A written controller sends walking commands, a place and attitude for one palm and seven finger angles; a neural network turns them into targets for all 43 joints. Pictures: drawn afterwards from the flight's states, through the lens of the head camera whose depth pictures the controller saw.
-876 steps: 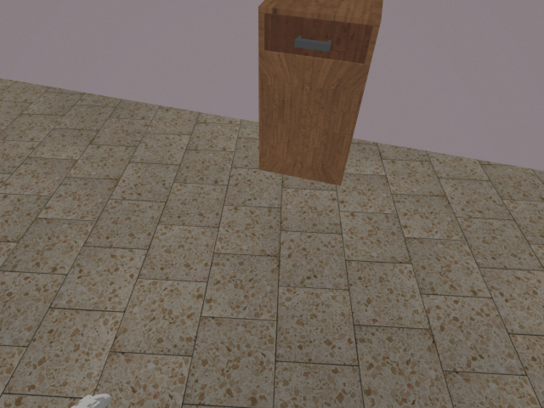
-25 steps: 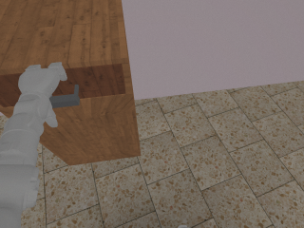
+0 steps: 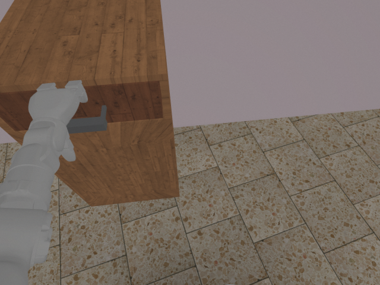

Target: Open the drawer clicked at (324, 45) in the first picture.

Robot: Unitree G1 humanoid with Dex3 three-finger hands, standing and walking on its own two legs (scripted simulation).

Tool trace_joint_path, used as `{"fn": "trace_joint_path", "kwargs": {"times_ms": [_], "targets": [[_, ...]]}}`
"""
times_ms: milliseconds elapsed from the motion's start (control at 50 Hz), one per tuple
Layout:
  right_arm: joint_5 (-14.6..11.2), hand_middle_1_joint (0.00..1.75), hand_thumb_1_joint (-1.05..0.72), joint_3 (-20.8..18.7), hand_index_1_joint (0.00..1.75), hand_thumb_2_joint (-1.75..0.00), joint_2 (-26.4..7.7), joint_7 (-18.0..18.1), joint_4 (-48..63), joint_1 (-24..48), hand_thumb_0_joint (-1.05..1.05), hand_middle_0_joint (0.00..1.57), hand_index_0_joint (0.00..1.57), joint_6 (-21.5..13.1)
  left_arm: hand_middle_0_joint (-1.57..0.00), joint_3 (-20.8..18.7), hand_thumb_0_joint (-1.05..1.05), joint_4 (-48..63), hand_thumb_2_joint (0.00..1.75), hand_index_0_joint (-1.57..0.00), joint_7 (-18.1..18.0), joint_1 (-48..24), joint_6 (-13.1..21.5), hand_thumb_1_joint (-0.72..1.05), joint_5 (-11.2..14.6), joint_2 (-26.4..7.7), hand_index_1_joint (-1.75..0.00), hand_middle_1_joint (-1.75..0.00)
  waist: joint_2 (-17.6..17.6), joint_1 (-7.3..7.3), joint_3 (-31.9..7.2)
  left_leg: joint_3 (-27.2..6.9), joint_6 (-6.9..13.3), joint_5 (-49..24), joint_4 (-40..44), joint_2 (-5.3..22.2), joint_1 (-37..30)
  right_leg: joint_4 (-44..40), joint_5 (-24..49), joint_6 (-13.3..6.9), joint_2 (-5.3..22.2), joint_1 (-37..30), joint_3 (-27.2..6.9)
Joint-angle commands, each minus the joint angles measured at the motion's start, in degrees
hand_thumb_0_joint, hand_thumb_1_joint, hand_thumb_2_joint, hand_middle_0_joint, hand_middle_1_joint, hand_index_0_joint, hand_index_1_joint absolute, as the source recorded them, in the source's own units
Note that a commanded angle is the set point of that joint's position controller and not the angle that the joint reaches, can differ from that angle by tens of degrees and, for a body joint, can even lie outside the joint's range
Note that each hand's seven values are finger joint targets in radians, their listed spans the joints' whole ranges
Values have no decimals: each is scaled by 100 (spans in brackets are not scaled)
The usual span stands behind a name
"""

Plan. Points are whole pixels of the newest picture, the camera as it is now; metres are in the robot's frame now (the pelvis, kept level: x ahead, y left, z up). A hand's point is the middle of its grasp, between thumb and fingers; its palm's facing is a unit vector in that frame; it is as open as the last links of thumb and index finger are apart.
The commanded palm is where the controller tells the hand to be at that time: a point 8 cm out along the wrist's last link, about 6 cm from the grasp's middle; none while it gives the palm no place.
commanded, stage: re-aim the fingers above the handle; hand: left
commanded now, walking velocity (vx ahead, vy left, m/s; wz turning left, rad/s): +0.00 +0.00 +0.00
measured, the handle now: (79, 118) +0.52 +0.28 +0.00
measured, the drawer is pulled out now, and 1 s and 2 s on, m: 0.00 0.00 0.00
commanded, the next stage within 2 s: lower the fingers behind the handle in 1.34 s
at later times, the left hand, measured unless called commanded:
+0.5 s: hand (67, 135) +0.43 +0.27 +0.05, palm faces -0.07 -0.02 -1.00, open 13.9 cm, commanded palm +0.41 +0.27 +0.12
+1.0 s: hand (74, 133) +0.44 +0.25 +0.04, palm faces -0.11 -0.04 -0.99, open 13.9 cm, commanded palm +0.42 +0.27 +0.12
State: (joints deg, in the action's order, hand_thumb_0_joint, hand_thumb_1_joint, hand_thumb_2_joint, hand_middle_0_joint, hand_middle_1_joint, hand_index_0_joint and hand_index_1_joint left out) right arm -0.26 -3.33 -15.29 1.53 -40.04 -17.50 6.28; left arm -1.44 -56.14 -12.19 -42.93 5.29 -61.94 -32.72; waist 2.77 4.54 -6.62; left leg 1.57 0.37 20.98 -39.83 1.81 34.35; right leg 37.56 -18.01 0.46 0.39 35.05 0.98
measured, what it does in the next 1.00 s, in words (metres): stands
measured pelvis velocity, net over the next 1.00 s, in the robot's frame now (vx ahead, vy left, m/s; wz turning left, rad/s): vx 0.00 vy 0.00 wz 0.00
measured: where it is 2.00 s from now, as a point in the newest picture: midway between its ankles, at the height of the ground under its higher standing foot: outside the picture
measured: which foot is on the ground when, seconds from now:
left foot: down 0.00-1.00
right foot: down 0.00-1.00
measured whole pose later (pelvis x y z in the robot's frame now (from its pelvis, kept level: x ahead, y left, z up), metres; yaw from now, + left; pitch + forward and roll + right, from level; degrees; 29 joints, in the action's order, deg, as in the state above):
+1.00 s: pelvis +0.00 +0.00 +0.00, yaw +0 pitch +14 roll -1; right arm -0.1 -3.5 -15.2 2.9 -39.2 -18.1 6.0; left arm -2.0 -48.8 -8.3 -36.2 11.1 -60.5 -31.3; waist 2.3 3.2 -5.8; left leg 1.5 0.2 21.0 -39.0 1.7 32.0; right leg 37.2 -18.4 0.3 0.4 32.9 1.0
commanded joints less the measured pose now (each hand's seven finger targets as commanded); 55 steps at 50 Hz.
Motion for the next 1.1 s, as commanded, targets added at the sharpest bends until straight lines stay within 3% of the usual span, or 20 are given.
{"fn": "trace_joint_path", "kwargs": {"times_ms": [0,60,120,160,240,260,320,340,360,440,560,620,740,760,860,940,960,980,1020,1080], "targets": [[-3,30,-90,-318,30,-90,-866,112,422,-644,0,20,20,-99,-30,-265,0,1393,30,-30,-91,-2378,111,-50,97,-1439,-120,-120,195,-1,-2267,30,189,-2643,282,-245,-1383,-220,2148,-210,-268,-1221,79],[11,30,-90,-321,30,-90,-884,139,396,-657,0,20,20,-84,-30,-552,0,1325,30,-30,-56,-2110,260,-50,149,-1665,-120,-120,-89,-57,-2209,18,208,-2611,281,-244,-1267,-233,2169,-209,-272,-1344,57],[-12,30,-90,-297,30,-90,-877,134,376,-611,0,20,20,-92,-30,-491,0,1214,30,-30,-143,-2155,280,-50,92,-1627,-120,-120,58,-35,-1811,25,192,-2262,341,-261,-1089,-255,1849,-216,-269,-1052,83],[10,30,-90,-295,30,-90,-895,142,340,-636,0,20,20,-107,-30,-680,0,1297,30,-30,-252,-2376,297,-50,43,-1872,-120,-120,0,-39,-1909,28,203,-2193,326,-265,-1032,-246,1806,-221,-265,-1134,53],[17,30,-90,-316,30,-90,-863,116,328,-689,0,20,20,-155,-30,-575,0,1400,30,-30,-379,-2584,253,-50,-4,-1795,-120,-120,362,-29,-2231,24,181,-2366,259,-277,-1225,-172,1881,-235,-275,-1076,54],[33,30,-90,-321,30,-90,-876,110,327,-691,0,20,20,-137,-30,-824,0,1360,30,-30,-357,-2265,256,-50,30,-1998,-120,-120,240,-168,-2415,30,186,-2532,239,-277,-1226,-139,2029,-241,-283,-1305,48],[0,30,-90,-349,30,-90,-829,76,435,-608,0,20,20,-132,-30,-522,0,1459,30,-30,-257,-1588,207,-50,182,-1463,-120,-120,129,-211,-2449,81,188,-2706,270,-260,-1281,-160,2264,-213,-282,-1435,75],[-20,30,-90,-359,30,-90,-827,58,489,-564,0,20,20,-134,-30,-581,0,1564,30,-30,-222,-1260,190,-50,216,-1467,-120,-120,153,-317,-2492,96,189,-2778,292,-253,-1290,-162,2296,-219,-282,-1522,68],[-27,30,-90,-358,30,-90,-835,43,514,-533,0,20,20,-123,-30,-432,0,1620,30,-30,-178,-1091,160,-50,267,-1251,-120,-120,9,-254,-2415,90,199,-2855,311,-248,-1293,-205,2378,-222,-287,-1573,82],[-68,30,-90,-350,30,-90,-870,67,514,-398,0,20,20,-111,-30,-367,0,2030,30,-30,-178,-1469,154,-50,237,-1294,-120,-120,3,-142,-1869,38,218,-2456,427,-236,-1307,-314,1988,-211,-286,-1274,110],[-9,30,-90,-321,30,-90,-836,168,410,-355,0,20,20,-166,-30,-713,0,2336,30,-30,-515,-2217,273,-50,68,-1782,-120,-120,322,-125,-2020,-46,192,-2372,418,-273,-1531,-282,1720,-252,-279,-1184,99],[-32,30,-90,-285,30,-90,-798,154,365,-325,0,20,20,-219,-30,-469,0,1875,30,-30,-596,-2209,82,-50,54,-1493,-120,-120,387,-72,-1831,-29,153,-2128,444,-292,-1442,-284,1551,-249,-271,-1028,131],[-65,30,-90,-227,30,-90,-869,160,401,-369,0,20,20,-192,-30,-180,0,922,30,-30,-136,-1804,-344,-50,115,-1319,-120,-120,-130,-90,-1828,83,172,-2179,484,-279,-1226,-333,1894,-215,-229,-1331,122],[-52,30,-90,-232,30,-90,-874,154,448,-382,0,20,20,-176,-30,-38,0,954,30,-30,-1,-1764,-306,-50,164,-1128,-120,-120,-118,-70,-1945,102,183,-2328,461,-284,-1296,-351,2043,-217,-227,-1421,95],[-26,30,-90,-274,30,-90,-854,229,576,-394,0,20,20,-158,-30,-103,0,1603,30,-30,349,-1745,256,-50,295,-1151,-120,-120,-309,-52,-1931,76,246,-2362,382,-303,-1294,-366,2198,-189,-222,-1485,29],[18,30,-90,-332,30,-90,-802,229,542,-445,0,20,20,-150,-30,-791,0,2157,30,-30,33,-1814,713,-50,218,-1760,-120,-120,175,-212,-2172,36,223,-2696,226,-326,-1339,-151,2328,-223,-254,-1396,11],[46,30,-90,-330,30,-90,-825,222,503,-437,0,20,20,-134,-30,-1154,0,2237,30,-30,-114,-1794,758,-50,185,-2130,-120,-120,239,-308,-2285,21,207,-2840,188,-320,-1279,-80,2391,-239,-259,-1459,13],[44,30,-90,-326,30,-90,-777,192,498,-428,0,20,20,-138,-30,-1106,0,2321,30,-30,-274,-1872,752,-50,143,-2066,-120,-120,427,-287,-2304,9,188,-2878,164,-329,-1270,-23,2411,-234,-264,-1380,29],[58,30,-90,-330,30,-90,-776,125,431,-397,0,20,20,-146,-30,-1320,0,2184,30,-30,-534,-1559,598,-50,129,-2163,-120,-120,444,-405,-2316,48,159,-2993,135,-326,-1141,52,2511,-236,-267,-1437,46],[36,30,-90,-315,30,-90,-814,75,339,-384,0,20,20,-125,-30,-1176,0,1804,30,-30,-708,-1564,168,-50,60,-2160,-120,-120,361,-332,-2371,94,137,-2879,166,-318,-1049,42,2499,-214,-269,-1482,70]]}}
